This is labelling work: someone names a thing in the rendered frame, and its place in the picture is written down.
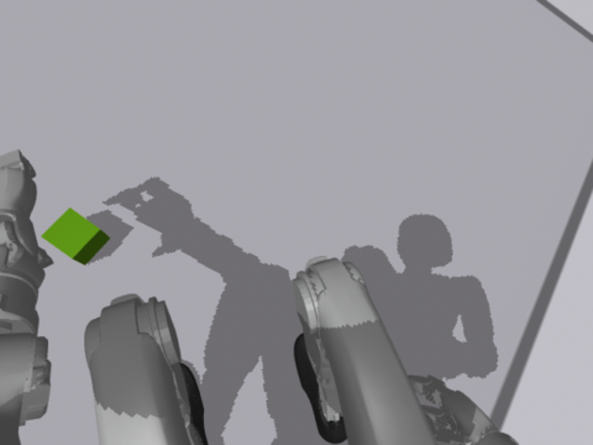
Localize right robot hand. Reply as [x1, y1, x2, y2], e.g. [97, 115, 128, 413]
[408, 375, 498, 445]

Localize left robot arm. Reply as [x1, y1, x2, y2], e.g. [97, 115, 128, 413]
[0, 209, 51, 445]

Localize right robot foot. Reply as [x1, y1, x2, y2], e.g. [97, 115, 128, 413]
[294, 333, 347, 444]

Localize cube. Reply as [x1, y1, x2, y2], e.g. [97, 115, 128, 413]
[41, 208, 110, 265]

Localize left robot hand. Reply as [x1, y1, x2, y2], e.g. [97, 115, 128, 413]
[0, 150, 53, 268]

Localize left robot foot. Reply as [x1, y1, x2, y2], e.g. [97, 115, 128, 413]
[180, 363, 208, 445]

